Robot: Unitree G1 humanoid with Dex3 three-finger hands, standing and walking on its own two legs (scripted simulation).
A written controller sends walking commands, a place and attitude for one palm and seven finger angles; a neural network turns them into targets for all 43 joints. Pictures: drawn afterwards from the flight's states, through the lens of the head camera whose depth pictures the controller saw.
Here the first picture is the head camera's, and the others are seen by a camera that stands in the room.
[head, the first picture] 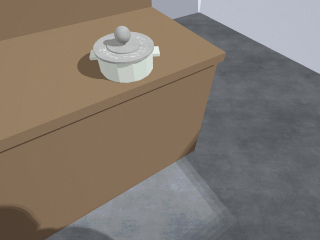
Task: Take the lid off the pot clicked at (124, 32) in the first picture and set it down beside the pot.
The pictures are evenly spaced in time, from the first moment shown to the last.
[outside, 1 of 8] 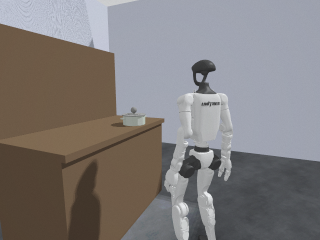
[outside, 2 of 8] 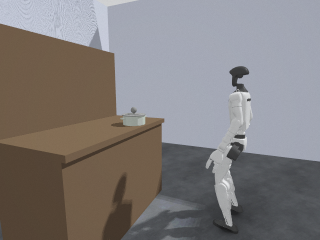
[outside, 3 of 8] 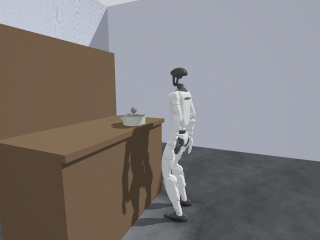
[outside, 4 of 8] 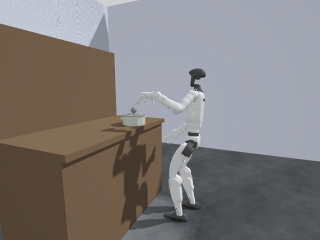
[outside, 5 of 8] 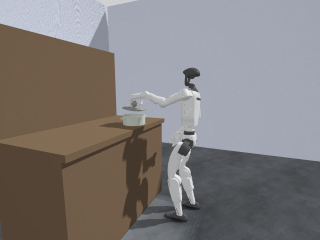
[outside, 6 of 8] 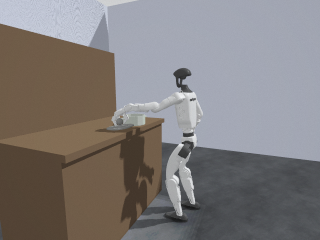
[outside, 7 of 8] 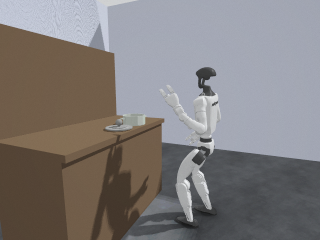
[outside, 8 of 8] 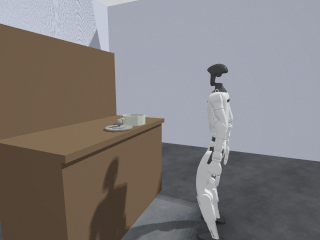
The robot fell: no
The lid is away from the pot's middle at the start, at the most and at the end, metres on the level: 0.00 0.25 0.23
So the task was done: yes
